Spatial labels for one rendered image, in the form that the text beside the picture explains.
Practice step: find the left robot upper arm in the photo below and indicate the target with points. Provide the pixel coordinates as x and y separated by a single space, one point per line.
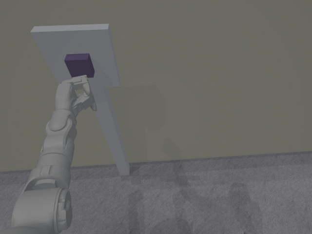
44 211

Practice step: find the button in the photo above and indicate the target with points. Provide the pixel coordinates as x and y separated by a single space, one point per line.
79 65

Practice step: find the panel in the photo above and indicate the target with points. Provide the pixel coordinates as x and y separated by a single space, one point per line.
55 42

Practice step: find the robot left forearm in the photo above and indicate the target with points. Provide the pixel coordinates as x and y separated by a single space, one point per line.
53 166

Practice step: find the robot left hand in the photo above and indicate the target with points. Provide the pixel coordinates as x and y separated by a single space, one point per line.
66 98

